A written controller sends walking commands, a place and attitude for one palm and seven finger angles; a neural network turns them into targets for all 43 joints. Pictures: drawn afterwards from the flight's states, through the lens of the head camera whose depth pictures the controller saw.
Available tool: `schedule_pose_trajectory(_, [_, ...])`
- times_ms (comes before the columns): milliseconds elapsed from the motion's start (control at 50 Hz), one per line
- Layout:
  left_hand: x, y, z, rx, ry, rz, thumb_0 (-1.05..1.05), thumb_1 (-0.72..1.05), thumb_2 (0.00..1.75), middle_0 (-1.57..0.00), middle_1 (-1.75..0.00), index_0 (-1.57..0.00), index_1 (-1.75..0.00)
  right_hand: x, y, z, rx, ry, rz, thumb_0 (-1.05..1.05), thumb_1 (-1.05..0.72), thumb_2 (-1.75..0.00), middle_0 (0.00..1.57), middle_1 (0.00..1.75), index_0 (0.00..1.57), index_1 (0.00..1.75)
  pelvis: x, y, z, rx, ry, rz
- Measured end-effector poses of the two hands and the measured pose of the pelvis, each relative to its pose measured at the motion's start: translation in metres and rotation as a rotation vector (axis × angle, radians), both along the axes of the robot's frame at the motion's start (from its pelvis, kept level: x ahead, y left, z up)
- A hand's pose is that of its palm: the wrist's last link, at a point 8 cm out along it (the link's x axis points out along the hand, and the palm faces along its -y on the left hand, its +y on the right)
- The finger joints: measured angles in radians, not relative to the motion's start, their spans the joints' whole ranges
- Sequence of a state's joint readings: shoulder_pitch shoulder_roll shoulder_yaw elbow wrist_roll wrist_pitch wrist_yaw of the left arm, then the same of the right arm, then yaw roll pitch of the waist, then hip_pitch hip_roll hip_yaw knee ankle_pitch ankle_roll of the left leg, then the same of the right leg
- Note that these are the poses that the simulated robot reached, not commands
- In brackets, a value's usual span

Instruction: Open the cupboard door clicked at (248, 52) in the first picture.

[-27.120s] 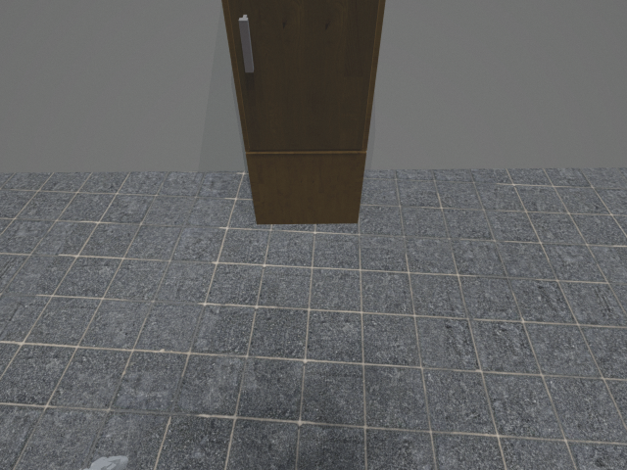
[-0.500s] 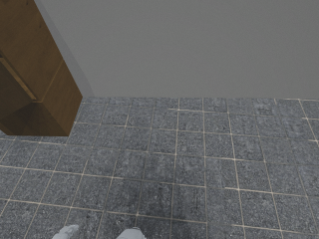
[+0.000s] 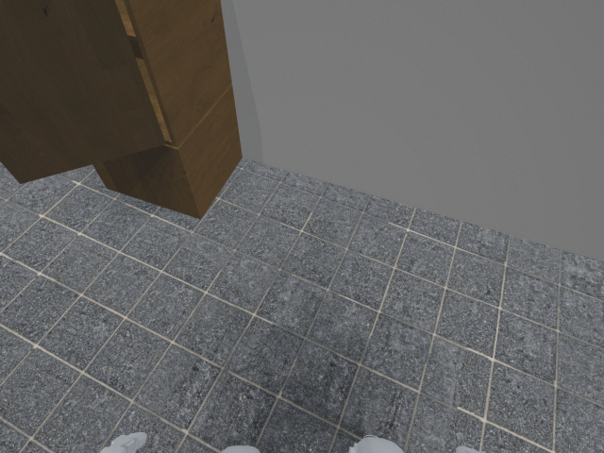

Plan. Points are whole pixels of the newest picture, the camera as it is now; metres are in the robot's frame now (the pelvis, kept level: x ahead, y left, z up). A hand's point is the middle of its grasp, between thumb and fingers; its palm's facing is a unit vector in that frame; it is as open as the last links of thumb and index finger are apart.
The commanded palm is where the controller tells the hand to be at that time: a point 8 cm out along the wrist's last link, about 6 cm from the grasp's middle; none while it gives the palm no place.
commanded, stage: turn to face it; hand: left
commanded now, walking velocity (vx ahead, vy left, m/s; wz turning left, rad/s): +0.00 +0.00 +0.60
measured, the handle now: out of the picture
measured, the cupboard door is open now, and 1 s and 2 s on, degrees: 46 46 46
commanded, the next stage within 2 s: take the last steps up to it in 0.76 s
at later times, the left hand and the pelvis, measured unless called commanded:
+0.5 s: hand out of the picture +0.00 +0.21 -0.18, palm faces +0.32 -0.92 -0.22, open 7.4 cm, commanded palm none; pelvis +0.01 -0.01 -0.01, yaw +17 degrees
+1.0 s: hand out of the picture -0.02 +0.16 -0.17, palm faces +0.48 -0.85 -0.19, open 7.4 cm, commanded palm none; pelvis +0.03 -0.02 +0.01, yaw +27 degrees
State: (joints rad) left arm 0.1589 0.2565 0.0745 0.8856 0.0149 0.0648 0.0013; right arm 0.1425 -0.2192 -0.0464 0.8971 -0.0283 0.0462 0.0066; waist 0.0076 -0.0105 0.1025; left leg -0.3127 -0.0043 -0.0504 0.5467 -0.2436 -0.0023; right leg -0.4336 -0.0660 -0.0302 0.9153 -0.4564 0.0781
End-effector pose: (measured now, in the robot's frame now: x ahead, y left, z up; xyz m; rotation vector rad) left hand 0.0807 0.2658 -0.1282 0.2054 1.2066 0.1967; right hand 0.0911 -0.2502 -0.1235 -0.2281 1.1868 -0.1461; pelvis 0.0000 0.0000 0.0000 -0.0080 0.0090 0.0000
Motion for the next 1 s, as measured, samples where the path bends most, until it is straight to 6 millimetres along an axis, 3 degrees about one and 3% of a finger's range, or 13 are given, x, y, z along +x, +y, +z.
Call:
schedule_pose_trajectory(120, [-0.004,-0.014,0.010,0.056,-0.071,0.038,0.01,0.91,0.90,-0.20,-0.30,-0.20,-0.30,0.005,-0.020,-0.020,0.039,0.041,0.027,0.01,-0.90,-0.90,0.21,0.30,0.21,0.30,0.002,-0.024,-0.008,0.016,0.006,0.076])
schedule_pose_trajectory(240, [-0.032,-0.032,0.013,0.025,-0.032,0.120,0.01,0.91,0.90,-0.20,-0.30,-0.20,-0.30,0.025,-0.025,-0.011,0.032,0.073,0.090,0.01,-0.91,-0.90,0.20,0.29,0.20,0.30,0.007,-0.028,0.002,0.027,-0.002,0.169])
schedule_pose_trajectory(340, [-0.062,-0.037,-0.001,-0.033,0.005,0.196,0.01,0.90,0.90,-0.20,-0.30,-0.21,-0.30,0.057,-0.005,-0.001,0.016,0.048,0.183,0.01,-0.91,-0.90,0.20,0.29,0.20,0.30,0.011,-0.021,0.003,0.038,0.000,0.229])
schedule_pose_trajectory(420, [-0.091,-0.027,-0.024,-0.070,0.054,0.270,0.01,0.90,0.90,-0.21,-0.30,-0.21,-0.30,0.085,0.018,-0.002,-0.010,-0.021,0.264,0.01,-0.91,-0.90,0.20,0.29,0.20,0.30,0.011,-0.009,-0.011,0.017,0.003,0.273])
schedule_pose_trajectory(480, [-0.103,-0.019,-0.026,-0.066,0.100,0.310,0.01,0.90,0.90,-0.20,-0.30,-0.21,-0.30,0.093,0.030,0.004,-0.022,-0.045,0.306,0.01,-0.91,-0.90,0.20,0.29,0.20,0.30,0.009,-0.007,-0.008,0.010,0.001,0.294])
schedule_pose_trajectory(620, [-0.099,-0.012,-0.007,-0.038,0.051,0.365,0.01,0.91,0.90,-0.20,-0.30,-0.20,-0.30,0.090,0.038,0.006,-0.012,0.003,0.358,0.00,-0.90,-0.90,0.21,0.30,0.21,0.30,0.013,-0.013,0.004,-0.013,0.002,0.349])
schedule_pose_trajectory(760, [-0.089,-0.030,0.000,0.018,-0.007,0.383,0.01,0.91,0.90,-0.20,-0.30,-0.20,-0.30,0.091,0.023,-0.017,0.042,0.056,0.360,0.01,-0.90,-0.90,0.21,0.30,0.21,0.30,0.025,-0.034,-0.005,0.017,0.012,0.389])
schedule_pose_trajectory(880, [-0.103,-0.056,0.004,-0.016,0.016,0.423,0.01,0.91,0.90,-0.20,-0.30,-0.20,-0.30,0.099,0.019,-0.014,0.034,0.093,0.375,0.01,-0.91,-0.90,0.21,0.29,0.20,0.30,0.028,-0.035,0.003,0.024,-0.009,0.437])
schedule_pose_trajectory(1000, [-0.133,-0.068,-0.008,-0.092,0.054,0.490,0.01,0.90,0.90,-0.20,-0.30,-0.21,-0.30,0.115,0.040,-0.001,0.011,0.076,0.442,0.01,-0.91,-0.90,0.20,0.29,0.20,0.30,0.030,-0.022,0.005,0.027,-0.009,0.474])
